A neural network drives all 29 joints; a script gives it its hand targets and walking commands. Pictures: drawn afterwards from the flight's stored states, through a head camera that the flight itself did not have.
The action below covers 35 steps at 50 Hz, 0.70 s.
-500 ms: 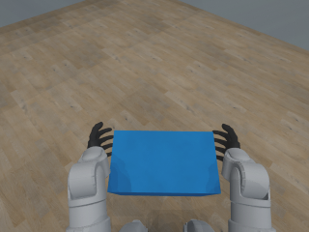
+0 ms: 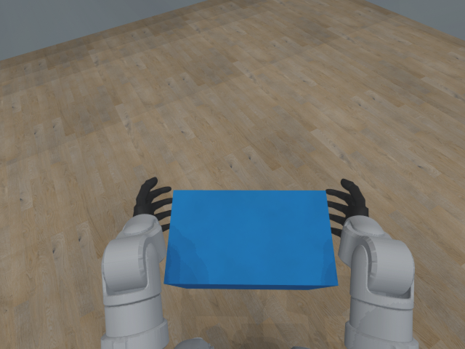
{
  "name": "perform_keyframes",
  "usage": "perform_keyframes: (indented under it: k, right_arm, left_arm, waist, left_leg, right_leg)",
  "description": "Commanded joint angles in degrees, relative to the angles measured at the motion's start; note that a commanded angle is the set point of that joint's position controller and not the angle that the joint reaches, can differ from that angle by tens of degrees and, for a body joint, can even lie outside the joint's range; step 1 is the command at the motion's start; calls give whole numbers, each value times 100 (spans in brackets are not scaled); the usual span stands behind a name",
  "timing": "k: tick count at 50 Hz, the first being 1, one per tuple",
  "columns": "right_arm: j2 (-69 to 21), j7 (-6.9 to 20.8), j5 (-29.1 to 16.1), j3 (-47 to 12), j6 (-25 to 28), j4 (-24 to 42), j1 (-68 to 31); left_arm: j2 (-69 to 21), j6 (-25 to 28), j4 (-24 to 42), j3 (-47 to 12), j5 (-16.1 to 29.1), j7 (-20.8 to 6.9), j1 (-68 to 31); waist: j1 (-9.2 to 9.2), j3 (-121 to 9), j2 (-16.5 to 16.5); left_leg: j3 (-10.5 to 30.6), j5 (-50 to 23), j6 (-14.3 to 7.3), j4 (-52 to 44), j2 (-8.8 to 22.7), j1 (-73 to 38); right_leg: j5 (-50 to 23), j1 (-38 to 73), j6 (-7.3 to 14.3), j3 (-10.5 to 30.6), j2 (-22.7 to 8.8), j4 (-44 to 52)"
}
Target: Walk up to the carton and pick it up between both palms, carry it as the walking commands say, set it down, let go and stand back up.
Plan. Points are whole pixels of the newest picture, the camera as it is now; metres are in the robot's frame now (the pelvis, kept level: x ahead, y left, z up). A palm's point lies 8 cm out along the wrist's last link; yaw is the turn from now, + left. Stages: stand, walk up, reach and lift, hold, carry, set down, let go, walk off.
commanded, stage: carry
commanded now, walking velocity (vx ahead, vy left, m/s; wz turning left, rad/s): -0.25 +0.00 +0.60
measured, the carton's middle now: (247, 245) +0.29 -0.02 -0.01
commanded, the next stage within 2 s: none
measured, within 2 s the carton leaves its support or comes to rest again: neither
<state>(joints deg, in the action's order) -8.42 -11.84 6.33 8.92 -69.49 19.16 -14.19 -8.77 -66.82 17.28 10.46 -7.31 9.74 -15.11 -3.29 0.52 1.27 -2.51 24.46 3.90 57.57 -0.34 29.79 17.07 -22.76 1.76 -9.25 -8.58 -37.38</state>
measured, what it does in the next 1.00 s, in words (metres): walks backwards, turning left: left foot, then right foot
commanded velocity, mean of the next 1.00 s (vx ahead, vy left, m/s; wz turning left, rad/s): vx -0.25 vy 0.00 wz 0.60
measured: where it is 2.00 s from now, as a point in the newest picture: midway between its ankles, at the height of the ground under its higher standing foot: outside the picture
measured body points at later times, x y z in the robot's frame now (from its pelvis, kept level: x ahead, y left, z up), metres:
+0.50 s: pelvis -0.19 -0.02 -0.01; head -0.15 -0.03 +0.44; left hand +0.03 +0.23 +0.07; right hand +0.14 -0.08 +0.05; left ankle -0.11 +0.13 -0.70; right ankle -0.16 -0.11 -0.73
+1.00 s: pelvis -0.39 -0.08 +0.00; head -0.37 -0.05 +0.45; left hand -0.27 +0.24 +0.06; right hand -0.06 -0.01 +0.06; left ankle -0.38 +0.07 -0.73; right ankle -0.30 -0.19 -0.67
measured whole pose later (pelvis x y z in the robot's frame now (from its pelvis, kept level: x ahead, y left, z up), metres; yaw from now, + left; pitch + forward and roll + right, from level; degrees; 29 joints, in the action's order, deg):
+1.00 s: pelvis -0.39 -0.08 +0.00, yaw +38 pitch +4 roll -2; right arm -8.4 -7.6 9.2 9.1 -67.2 15.0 -13.6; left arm -8.2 -67.3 17.1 9.5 -3.7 14.5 -12.9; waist 2.7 -1.2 -0.7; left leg 4.6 6.8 -0.1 31.3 -1.1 28.4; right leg 25.0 -32.9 -3.4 -2.6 -3.1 -60.5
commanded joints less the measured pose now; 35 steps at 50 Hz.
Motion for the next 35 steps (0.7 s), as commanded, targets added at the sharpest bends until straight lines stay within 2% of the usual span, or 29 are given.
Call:
perform_keyframes:
  k: [1, 2, 3, 4, 5, 6, 7, 8, 9, 10, 11, 13, 16, 19, 20, 21, 22, 23, 24, 25, 26, 27, 28, 29, 30, 32, 34, 35]
  right_arm:
    - [-5005, 2320, -2690, -4429, -10, 92, -2865]
    - [-5025, 2348, -2706, -4431, -18, 59, -2846]
    - [-5062, 2377, -2718, -4428, -13, 42, -2821]
    - [-5070, 2404, -2731, -4401, 5, 65, -2816]
    - [-5047, 2428, -2751, -4342, 16, 76, -2815]
    - [-5015, 2449, -2734, -4247, 60, -93, -2643]
    - [-5147, 2448, -2596, -4271, 126, -75, -2544]
    - [-5198, 2456, -2557, -4260, 143, 20, -2630]
    - [-5196, 2445, -2491, -4188, 163, 184, -2739]
    - [-5164, 2414, -2419, -4136, 196, 344, -2899]
    - [-5135, 2387, -2391, -4069, 233, 399, -2999]
    - [-5016, 2321, -2332, -3984, 296, 476, -2916]
    - [-4890, 2250, -2170, -3932, 266, 365, -2504]
    - [-4863, 2260, -2102, -3945, 247, 278, -2312]
    - [-4865, 2268, -2100, -3953, 244, 278, -2330]
    - [-4854, 2271, -2096, -3959, 239, 285, -2385]
    - [-4838, 2273, -2084, -3957, 228, 259, -2428]
    - [-4880, 2310, -2220, -4005, 206, 438, -2698]
    - [-4996, 2317, -2378, -4178, 219, 583, -3076]
    - [-5079, 2325, -2435, -4270, 256, 540, -3232]
    - [-5183, 2341, -2551, -4389, 286, 652, -3245]
    - [-5256, 2344, -2616, -4469, 257, 615, -3182]
    - [-5267, 2335, -2666, -4543, 230, 549, -3102]
    - [-5200, 2329, -2703, -4541, 209, 599, -3093]
    - [-5129, 2335, -2733, -4513, 174, 605, -3075]
    - [-5029, 2357, -2755, -4461, 80, 454, -2963]
    - [-4967, 2398, -2751, -4411, -13, 190, -2804]
    - [-4964, 2425, -2750, -4384, -40, 66, -2743]
  left_arm:
    - [-5146, -244, -61, -3776, 2261, -2135, -2030]
    - [-5157, -236, -117, -3778, 2207, -2133, -1979]
    - [-5179, -223, -151, -3789, 2174, -2130, -1962]
    - [-5198, -208, -173, -3792, 2147, -2124, -1928]
    - [-5193, -186, -132, -3827, 2147, -2113, -1965]
    - [-5205, -173, 135, -3887, 2223, -2104, -2161]
    - [-5418, -170, 267, -4254, 2327, -2121, -2405]
    - [-5568, -146, 411, -4464, 2513, -2138, -2667]
    - [-5669, -131, 395, -4542, 2684, -2165, -2804]
    - [-5702, -107, 351, -4608, 2838, -2203, -2885]
    - [-5674, -69, 374, -4608, 2924, -2217, -2945]
    - [-5556, -45, 471, -4589, 2998, -2215, -2929]
    - [-5412, -138, 352, -4539, 2994, -2213, -2650]
    - [-5417, -192, 88, -4445, 2927, -2245, -2366]
    - [-5450, -191, 12, -4422, 2903, -2255, -2293]
    - [-5483, -182, -54, -4388, 2878, -2265, -2227]
    - [-5435, -169, -133, -4315, 2841, -2274, -2201]
    - [-5328, -108, -177, -4252, 2754, -2246, -2155]
    - [-5383, -76, 17, -4201, 2757, -2263, -2206]
    - [-5513, -90, 13, -4218, 2767, -2273, -2369]
    - [-5542, -79, 238, -4304, 2758, -2270, -2446]
    - [-5504, -69, 384, -4326, 2735, -2256, -2586]
    - [-5438, -71, 442, -4264, 2671, -2241, -2596]
    - [-5419, -86, 432, -4176, 2613, -2227, -2461]
    - [-5412, -100, 403, -4099, 2551, -2205, -2351]
    - [-5328, -143, 213, -3953, 2389, -2163, -2118]
    - [-5210, -181, -14, -3891, 2248, -2137, -1965]
    - [-5186, -192, -124, -3879, 2189, -2130, -1905]
  waist:
    - [336, -2215, 1402]
    - [340, -2257, 1495]
    - [292, -2282, 1446]
    - [259, -2266, 1151]
    - [243, -2362, 457]
    - [194, -2485, -1528]
    - [75, -2591, -2305]
    - [107, -2654, -1861]
    - [151, -2608, -1325]
    - [177, -2468, -1150]
    - [200, -2451, -1085]
    - [177, -2483, -1084]
    - [151, -2593, -1246]
    - [160, -2593, -1431]
    - [206, -2594, -1438]
    - [273, -2588, -1386]
    - [306, -2545, -833]
    - [426, -2405, 1585]
    - [359, -1926, 1757]
    - [337, -1880, 911]
    - [250, -1857, 466]
    - [206, -1866, 553]
    - [221, -1928, 730]
    - [256, -1957, 845]
    - [287, -1972, 920]
    - [333, -2068, 1082]
    - [372, -2188, 1371]
    - [366, -2239, 1440]
  left_leg:
    - [-458, 330, -65, -1171, -188, -134]
    - [-497, 209, -128, -1656, -176, -276]
    - [-542, -320, -196, -2446, -145, -550]
    - [-400, -1199, -223, -3341, 19, -983]
    - [323, -1917, -271, -3596, 592, -1830]
    - [2161, -6240, -869, -2792, 2065, -2832]
    - [2398, -7959, -1427, -2770, 2371, -2835]
    - [2193, -7676, -1448, -2676, 2135, -2725]
    - [1819, -6724, -1342, -2700, 1885, -2533]
    - [1607, -6041, -1243, -2748, 1687, -2273]
    - [1428, -5375, -1152, -2740, 1451, -2151]
    - [1565, -4426, -1045, -2948, 1316, -2110]
    - [2013, -3591, -1001, -3280, 1355, -2138]
    - [2214, -2955, -909, -3571, 1250, -1897]
    - [2161, -2657, -788, -3624, 1140, -1667]
    - [1975, -2191, -538, -3629, 923, -1236]
    - [1721, -1192, -275, -3291, 608, -531]
    - [281, 93, 90, -1190, -580, 795]
    - [173, 949, 41, 467, -88, 1173]
    - [447, 509, -79, 1291, 56, 741]
    - [369, 29, -157, 1714, 67, 432]
    - [314, -419, -216, 1799, 127, 367]
    - [86, -519, -157, 1464, 45, 369]
    - [-122, -440, -79, 914, -39, 300]
    - [-218, -180, -38, 432, -87, 202]
    - [-258, 438, -59, -557, -113, -78]
    - [-336, 535, -164, -1416, -157, -324]
    - [-386, 383, -222, -1945, -179, -490]
  right_leg:
    - [-4466, 2067, 721, 721, -1230, 359]
    - [-4376, 2114, 696, 717, -1286, 313]
    - [-4202, 2074, 560, 584, -1254, 170]
    - [-3737, 1813, 236, 381, -1117, -42]
    - [-2477, 963, -127, 261, -992, -452]
    - [55, -924, -599, -22, -236, -1388]
    - [2193, -1449, -580, 373, 145, -2353]
    - [2119, -1518, -527, 764, 227, -2915]
    - [1701, -1492, -485, 863, 257, -3084]
    - [1269, -1493, -479, 866, 253, -3181]
    - [890, -1426, -480, 827, 260, -3031]
    - [777, -1293, -486, 661, 473, -2573]
    - [996, -878, -432, 670, 727, -1681]
    - [1089, -96, -363, 572, 1008, -508]
    - [939, 383, -317, 491, 1052, 160]
    - [711, 1112, -236, 408, 1034, 1056]
    - [755, 1892, -111, 946, 542, 1713]
    - [217, 1765, 946, 3211, -1605, 2197]
    - [-1811, 977, 1518, 3233, -2607, 2186]
    - [-2509, 681, 1361, 2330, -2034, 1832]
    - [-2895, 471, 993, 1551, -1571, 1528]
    - [-3033, 654, 732, 1055, -1253, 1178]
    - [-3119, 901, 592, 659, -936, 940]
    - [-3001, 1096, 536, 490, -780, 863]
    - [-2971, 1248, 579, 560, -811, 852]
    - [-2935, 1521, 669, 756, -1030, 865]
    - [-3019, 1778, 696, 926, -1251, 887]
    - [-3102, 1861, 642, 918, -1310, 816]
